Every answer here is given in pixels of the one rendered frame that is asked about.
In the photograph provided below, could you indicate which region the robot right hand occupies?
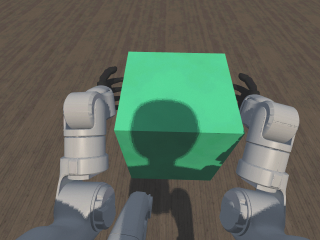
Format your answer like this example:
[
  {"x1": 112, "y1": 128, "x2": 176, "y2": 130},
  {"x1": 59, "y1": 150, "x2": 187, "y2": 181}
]
[{"x1": 232, "y1": 73, "x2": 260, "y2": 110}]

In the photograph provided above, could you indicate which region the robot left hand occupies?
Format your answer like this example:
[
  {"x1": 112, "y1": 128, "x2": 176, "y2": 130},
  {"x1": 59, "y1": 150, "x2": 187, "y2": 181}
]
[{"x1": 97, "y1": 66, "x2": 124, "y2": 110}]

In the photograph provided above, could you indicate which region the right robot upper arm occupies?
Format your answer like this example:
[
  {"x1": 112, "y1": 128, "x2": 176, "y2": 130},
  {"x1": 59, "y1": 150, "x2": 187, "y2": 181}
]
[{"x1": 219, "y1": 187, "x2": 310, "y2": 240}]

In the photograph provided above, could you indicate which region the robot right forearm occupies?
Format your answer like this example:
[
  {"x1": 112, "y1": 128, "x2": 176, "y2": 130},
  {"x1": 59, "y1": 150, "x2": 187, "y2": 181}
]
[{"x1": 236, "y1": 94, "x2": 300, "y2": 228}]

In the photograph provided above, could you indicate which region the left robot upper arm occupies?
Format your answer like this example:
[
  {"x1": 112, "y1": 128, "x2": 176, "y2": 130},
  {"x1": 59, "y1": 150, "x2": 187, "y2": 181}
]
[{"x1": 15, "y1": 181, "x2": 116, "y2": 240}]

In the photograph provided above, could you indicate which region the robot left thigh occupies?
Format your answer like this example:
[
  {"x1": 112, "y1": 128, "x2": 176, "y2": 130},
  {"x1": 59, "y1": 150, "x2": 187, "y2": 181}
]
[{"x1": 107, "y1": 191, "x2": 153, "y2": 240}]

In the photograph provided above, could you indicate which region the carton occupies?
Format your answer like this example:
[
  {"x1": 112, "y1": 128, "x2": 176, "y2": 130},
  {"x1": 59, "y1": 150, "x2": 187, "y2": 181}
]
[{"x1": 114, "y1": 51, "x2": 245, "y2": 181}]

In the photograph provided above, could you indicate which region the robot left forearm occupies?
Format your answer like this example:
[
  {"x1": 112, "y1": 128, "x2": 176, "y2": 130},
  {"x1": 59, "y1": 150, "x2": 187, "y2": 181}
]
[{"x1": 53, "y1": 85, "x2": 116, "y2": 218}]

